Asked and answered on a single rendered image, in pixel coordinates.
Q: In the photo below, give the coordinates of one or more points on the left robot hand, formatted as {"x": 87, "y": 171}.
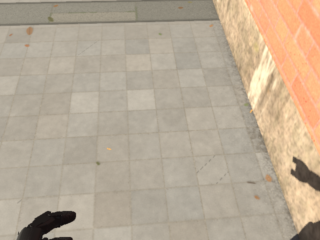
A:
{"x": 45, "y": 223}

